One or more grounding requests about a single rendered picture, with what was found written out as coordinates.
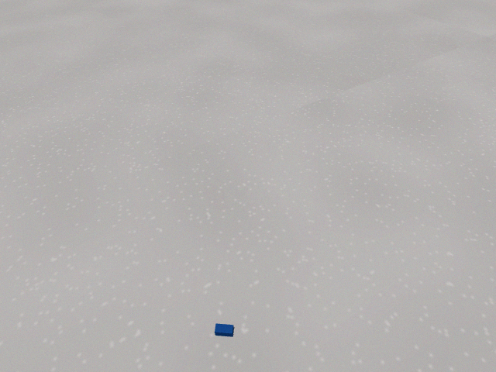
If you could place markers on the small box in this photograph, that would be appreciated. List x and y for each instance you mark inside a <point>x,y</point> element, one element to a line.
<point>224,330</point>

